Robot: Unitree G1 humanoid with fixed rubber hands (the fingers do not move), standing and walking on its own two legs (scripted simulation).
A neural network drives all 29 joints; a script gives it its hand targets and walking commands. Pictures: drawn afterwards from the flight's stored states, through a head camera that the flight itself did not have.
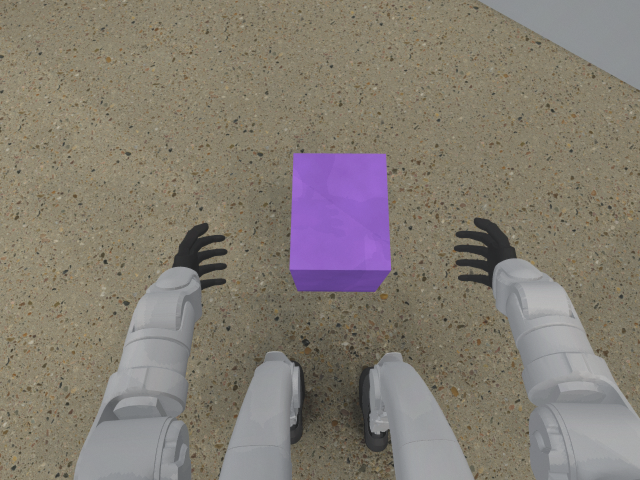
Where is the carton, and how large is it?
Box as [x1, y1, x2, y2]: [290, 153, 390, 291]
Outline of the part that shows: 293,153 290,271 297,290 374,291 390,270 385,154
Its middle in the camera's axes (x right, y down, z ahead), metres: +0.04 -0.04 +1.02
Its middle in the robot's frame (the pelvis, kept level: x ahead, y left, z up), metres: +0.57 -0.03 -0.55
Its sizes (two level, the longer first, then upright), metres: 0.289 0.224 0.278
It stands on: the floor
